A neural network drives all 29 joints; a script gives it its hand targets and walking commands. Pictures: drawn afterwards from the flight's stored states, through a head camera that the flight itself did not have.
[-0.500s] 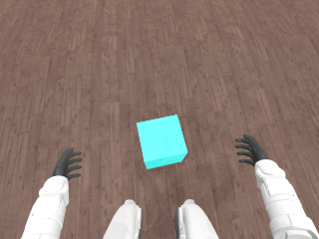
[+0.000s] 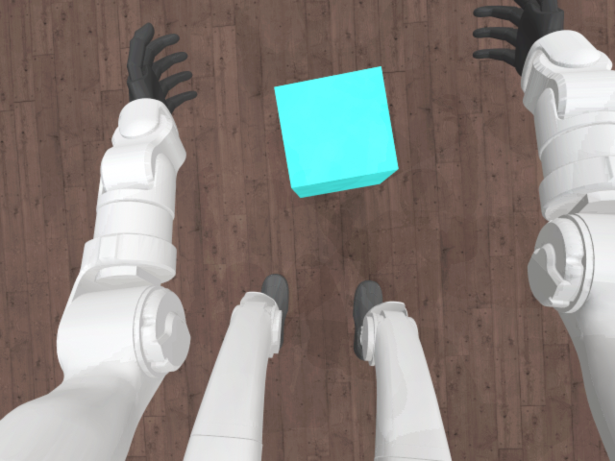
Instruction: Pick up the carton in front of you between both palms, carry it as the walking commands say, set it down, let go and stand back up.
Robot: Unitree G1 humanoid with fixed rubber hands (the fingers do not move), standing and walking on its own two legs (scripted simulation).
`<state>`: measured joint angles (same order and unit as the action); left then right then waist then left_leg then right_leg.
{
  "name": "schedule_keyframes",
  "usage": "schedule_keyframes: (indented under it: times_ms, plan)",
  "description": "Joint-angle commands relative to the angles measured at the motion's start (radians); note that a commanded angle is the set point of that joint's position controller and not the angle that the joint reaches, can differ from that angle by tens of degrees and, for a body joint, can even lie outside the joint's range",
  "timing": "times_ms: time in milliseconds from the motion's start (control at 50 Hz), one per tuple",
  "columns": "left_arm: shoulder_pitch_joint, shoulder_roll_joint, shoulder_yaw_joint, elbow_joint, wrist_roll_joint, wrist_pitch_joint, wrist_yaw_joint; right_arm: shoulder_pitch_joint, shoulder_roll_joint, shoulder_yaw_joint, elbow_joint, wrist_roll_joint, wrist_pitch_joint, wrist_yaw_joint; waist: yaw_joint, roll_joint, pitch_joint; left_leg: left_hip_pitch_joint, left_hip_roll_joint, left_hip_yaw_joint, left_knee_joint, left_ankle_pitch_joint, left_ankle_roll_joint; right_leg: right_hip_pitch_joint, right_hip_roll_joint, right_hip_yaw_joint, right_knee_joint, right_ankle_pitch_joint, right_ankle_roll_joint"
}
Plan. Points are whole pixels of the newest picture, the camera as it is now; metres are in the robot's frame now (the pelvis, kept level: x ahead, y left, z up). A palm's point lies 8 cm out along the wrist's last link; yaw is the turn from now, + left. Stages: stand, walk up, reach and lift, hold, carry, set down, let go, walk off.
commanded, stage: reach and lift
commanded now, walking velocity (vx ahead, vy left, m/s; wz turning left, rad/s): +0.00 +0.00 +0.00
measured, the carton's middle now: (334, 142) +0.55 +0.01 -0.53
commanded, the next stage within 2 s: none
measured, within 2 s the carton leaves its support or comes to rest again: leaves its support in 1.82 s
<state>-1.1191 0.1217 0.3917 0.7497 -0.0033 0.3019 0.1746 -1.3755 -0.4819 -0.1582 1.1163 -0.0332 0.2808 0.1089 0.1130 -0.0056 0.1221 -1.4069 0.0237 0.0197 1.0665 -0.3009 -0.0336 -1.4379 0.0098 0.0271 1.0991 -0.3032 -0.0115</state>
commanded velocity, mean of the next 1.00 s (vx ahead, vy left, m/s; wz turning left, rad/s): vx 0.00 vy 0.00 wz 0.00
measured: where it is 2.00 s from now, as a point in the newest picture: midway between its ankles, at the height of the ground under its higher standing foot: (317, 330)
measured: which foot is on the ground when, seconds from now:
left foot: down 0.00-1.00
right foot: down 0.00-1.00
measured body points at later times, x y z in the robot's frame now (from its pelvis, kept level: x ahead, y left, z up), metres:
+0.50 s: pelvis +0.03 -0.01 -0.08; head +0.38 -0.02 +0.19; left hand +0.52 +0.21 -0.25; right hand +0.60 -0.17 -0.26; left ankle +0.09 +0.14 -0.62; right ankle +0.09 -0.11 -0.62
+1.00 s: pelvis -0.03 +0.00 -0.26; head +0.37 -0.01 -0.06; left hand +0.52 +0.20 -0.46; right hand +0.59 -0.16 -0.46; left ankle +0.08 +0.14 -0.62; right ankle +0.09 -0.11 -0.63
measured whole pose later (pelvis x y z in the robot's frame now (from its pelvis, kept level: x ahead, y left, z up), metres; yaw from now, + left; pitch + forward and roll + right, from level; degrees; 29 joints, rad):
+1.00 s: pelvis -0.03 +0.00 -0.26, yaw +4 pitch +40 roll +6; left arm -1.51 0.20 0.33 1.02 -0.14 0.13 0.18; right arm -1.77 -0.57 0.08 1.29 0.15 0.16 0.00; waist 0.09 0.03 0.41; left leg -2.21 -0.03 0.01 2.06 -0.55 -0.08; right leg -2.27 0.02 0.07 2.12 -0.55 -0.01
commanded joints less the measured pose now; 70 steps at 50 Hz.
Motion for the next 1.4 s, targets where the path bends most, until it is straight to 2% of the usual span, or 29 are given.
schedule_keyframes:
  times_ms: [0, 60, 120, 180, 200, 260, 300, 360, 380, 500, 560, 620, 700, 760, 780, 800, 820, 900, 960, 1000, 1020, 1040, 1140, 1180, 1200, 1240, 1300, 1360, 1380]
  plan:
    - [-0.24, 0.064, 0.044, -0.153, 0.028, -0.055, -0.003, -0.354, -0.128, -0.046, -0.079, -0.042, -0.051, 0.001, 0.02, -0.136, -1.166, 0.443, -0.088, 0.074, -0.048, 0.251, -0.046, 0.591, 0.063, -0.025, -0.063, 0.277, 0.035]
    - [-0.254, 0.086, 0.102, -0.182, 0.062, -0.083, -0.015, -0.412, -0.102, -0.048, -0.111, -0.059, -0.071, -0.003, 0.044, -0.185, -1.195, 0.362, -0.091, 0.069, -0.023, 0.329, -0.043, 0.612, 0.071, -0.014, -0.027, 0.387, 0.037]
    - [-0.244, 0.063, 0.109, -0.172, 0.063, -0.092, -0.029, -0.427, -0.088, -0.074, -0.131, -0.084, -0.087, -0.007, 0.031, -0.219, -1.162, 0.286, -0.098, 0.068, -0.009, 0.32, -0.037, 0.594, 0.064, -0.015, -0.013, 0.394, 0.038]
    - [-0.218, 0.037, 0.125, -0.156, 0.088, -0.111, -0.044, -0.364, -0.04, -0.085, -0.086, -0.106, -0.092, -0.017, 0.051, -0.186, -1.125, 0.174, -0.106, 0.08, 0.022, 0.35, -0.049, 0.586, 0.058, 0.011, 0.025, 0.472, 0.03]
    - [-0.201, 0.016, 0.137, -0.143, 0.101, -0.12, -0.048, -0.342, -0.034, -0.105, -0.09, -0.111, -0.102, -0.018, 0.024, -0.184, -1.146, 0.146, -0.103, 0.083, 0.053, 0.358, -0.055, 0.57, 0.063, 0.017, 0.055, 0.51, 0.028]
    - [-0.168, 0.004, 0.172, -0.106, 0.131, -0.143, -0.063, -0.267, 0.02, -0.12, -0.036, -0.12, -0.113, -0.015, 0.028, -0.172, -1.059, 0.004, -0.1, 0.09, 0.116, 0.306, -0.06, 0.469, 0.056, 0.037, 0.112, 0.504, 0.021]
    - [-0.138, 0.024, 0.205, -0.074, 0.153, -0.166, -0.075, -0.257, 0.058, -0.116, -0.075, -0.117, -0.131, -0.028, 0.055, -0.188, -1.062, -0.068, -0.094, 0.085, 0.167, 0.328, -0.059, 0.433, 0.045, 0.063, 0.163, 0.556, 0.023]
    - [-0.124, -0.007, 0.179, -0.089, 0.14, -0.193, -0.077, -0.205, 0.052, -0.137, -0.081, -0.134, -0.151, -0.046, 0.018, -0.161, -1.112, -0.13, -0.093, 0.07, 0.272, 0.357, -0.067, 0.34, 0.046, 0.069, 0.269, 0.612, 0.025]
    - [-0.114, -0.018, 0.145, -0.072, 0.134, -0.201, -0.073, -0.191, 0.021, -0.156, -0.061, -0.12, -0.16, -0.053, 0.006, -0.117, -1.122, -0.134, -0.086, 0.06, 0.306, 0.361, -0.076, 0.26, 0.057, 0.055, 0.307, 0.564, 0.024]
    - [-0.229, 0.066, 0.034, -0.098, 0.013, -0.229, -0.038, -0.318, -0.037, -0.025, -0.168, -0.012, -0.184, -0.1, -0.022, -0.137, -1.265, -0.174, -0.082, 0.055, 0.518, 0.324, -0.077, 0.15, 0.05, 0.018, 0.51, 0.452, 0.04]
    - [-0.308, 0.165, -0.022, -0.13, -0.065, -0.218, -0.002, -0.45, -0.094, 0.095, -0.253, 0.105, -0.175, -0.12, 0.021, -0.17, -1.372, -0.178, -0.084, 0.069, 0.612, 0.296, -0.058, 0.199, 0.048, 0.023, 0.596, 0.414, 0.042]
    - [-0.369, 0.206, -0.064, -0.053, -0.113, -0.181, 0.02, -0.515, -0.12, 0.15, -0.155, 0.156, -0.142, -0.125, 0.027, -0.197, -1.364, -0.25, -0.088, 0.104, 0.652, 0.185, -0.055, 0.268, 0.044, 0.012, 0.674, 0.323, 0.043]
    - [-0.426, 0.194, -0.051, 0.039, -0.114, -0.16, 0.025, -0.583, -0.132, 0.209, -0.074, 0.195, -0.113, -0.113, 0.074, -0.218, -1.193, -0.272, -0.081, 0.114, 0.709, 0.075, -0.043, 0.102, 0.034, 0.01, 0.716, 0.117, 0.048]
    - [-0.531, 0.188, -0.05, 0.046, -0.138, -0.163, 0.021, -0.654, -0.171, 0.227, -0.062, 0.202, -0.118, -0.106, 0.062, -0.22, -1.149, -0.254, -0.074, 0.098, 0.782, 0.075, -0.038, 0.037, 0.011, 0.014, 0.772, 0.088, 0.047]
    - [-0.537, 0.204, -0.05, 0.085, -0.131, -0.162, 0.019, -0.657, -0.187, 0.232, -0.018, 0.196, -0.124, -0.114, 0.031, -0.203, -1.138, -0.275, -0.067, 0.104, 0.806, 0.061, -0.038, 0.042, 0.015, 0.021, 0.789, 0.091, 0.044]
    - [-0.535, 0.202, -0.034, 0.105, -0.119, -0.163, 0.014, -0.65, -0.181, 0.261, 0.009, 0.197, -0.126, -0.114, 0.059, -0.22, -1.076, -0.326, -0.069, 0.11, 0.809, 0.024, -0.037, 0.024, 0.009, 0.03, 0.791, 0.063, 0.036]
    - [-0.571, 0.196, -0.05, 0.105, -0.137, -0.168, 0.01, -0.664, -0.175, 0.239, 0.007, 0.193, -0.13, -0.117, 0.026, -0.204, -1.06, -0.305, -0.064, 0.096, 0.823, 0.019, -0.032, 0.003, 0.007, 0.029, 0.796, 0.057, 0.037]
    - [-0.612, 0.167, -0.071, 0.202, -0.136, -0.184, 0.002, -0.661, -0.217, 0.215, 0.123, 0.173, -0.142, -0.111, -0.004, -0.123, -0.902, -0.306, -0.061, 0.085, 0.873, -0.022, -0.047, -0.136, -0.005, 0.028, 0.838, -0.032, 0.023]
    - [-0.67, 0.187, -0.06, 0.175, -0.143, -0.21, 0.001, -0.718, -0.193, 0.23, 0.065, 0.178, -0.161, -0.104, -0.006, -0.138, -0.915, -0.255, -0.058, 0.066, 0.927, 0.05, -0.045, -0.179, -0.016, 0.034, 0.875, -0.003, 0.018]
    - [-0.684, 0.236, -0.055, 0.188, -0.134, -0.22, 0.012, -0.746, -0.19, 0.252, 0.059, 0.199, -0.17, -0.101, 0.028, -0.149, -0.971, -0.22, -0.056, 0.064, 0.948, 0.076, -0.035, -0.127, -0.019, 0.033, 0.914, 0.05, 0.028]
    - [-0.679, 0.233, -0.062, 0.169, -0.145, -0.222, 0.015, -0.762, -0.196, 0.257, 0.022, 0.205, -0.18, -0.105, 0.011, -0.147, -1.042, -0.216, -0.052, 0.066, 0.96, 0.124, -0.041, -0.079, -0.015, 0.039, 0.925, 0.104, 0.025]
    - [-0.705, 0.236, -0.083, 0.171, -0.136, -0.226, 0.016, -0.765, -0.204, 0.248, 0.051, 0.229, -0.182, -0.108, 0.044, -0.101, -1.035, -0.187, -0.057, 0.071, 0.958, 0.137, -0.037, -0.11, -0.008, 0.035, 0.936, 0.108, 0.022]
    - [-0.686, 0.162, -0.128, 0.176, -0.175, -0.216, 0.025, -0.721, -0.203, 0.279, 0.026, 0.257, -0.201, -0.12, 0.012, -0.09, -1.093, -0.096, -0.072, 0.061, 0.978, 0.249, -0.037, -0.107, 0.001, 0.018, 0.954, 0.161, 0.014]
    - [-0.652, 0.138, -0.137, 0.251, -0.195, -0.211, 0.016, -0.708, -0.213, 0.278, 0.085, 0.232, -0.199, -0.12, -0.028, -0.116, -1.01, -0.136, -0.073, 0.063, 0.978, 0.197, -0.044, -0.093, -0.006, 0.005, 0.953, 0.144, 0.027]
    - [-0.639, 0.159, -0.12, 0.234, -0.171, -0.21, 0.014, -0.688, -0.17, 0.291, 0.077, 0.241, -0.196, -0.115, 0.008, -0.129, -0.993, -0.151, -0.073, 0.063, 0.982, 0.213, -0.038, -0.097, -0.004, 0.016, 0.958, 0.166, 0.028]
    - [-0.613, 0.133, -0.103, 0.232, -0.18, -0.215, 0.014, -0.662, -0.156, 0.28, 0.101, 0.202, -0.191, -0.112, -0.026, -0.15, -0.946, -0.216, -0.089, 0.071, 0.97, 0.187, -0.046, -0.112, -0.008, 0.009, 0.952, 0.151, 0.026]
    - [-0.557, 0.157, -0.047, 0.266, -0.12, -0.226, 0.008, -0.638, -0.126, 0.255, 0.133, 0.187, -0.18, -0.095, 0.016, -0.172, -0.841, -0.283, -0.081, 0.069, 0.966, 0.117, -0.042, -0.17, -0.01, 0.023, 0.94, 0.091, 0.037]
    - [-0.609, 0.132, -0.065, 0.228, -0.112, -0.225, 0.008, -0.621, -0.118, 0.201, 0.131, 0.149, -0.176, -0.089, -0.025, -0.106, -0.818, -0.274, -0.084, 0.064, 0.953, 0.099, -0.05, -0.253, 0.003, 0.006, 0.93, 0.055, 0.024]
    - [-0.632, 0.131, -0.045, 0.238, -0.104, -0.223, 0.01, -0.665, -0.109, 0.221, 0.113, 0.157, -0.176, -0.091, -0.006, -0.119, -0.81, -0.261, -0.08, 0.064, 0.947, 0.106, -0.048, -0.255, 0.003, 0.011, 0.928, 0.049, 0.024]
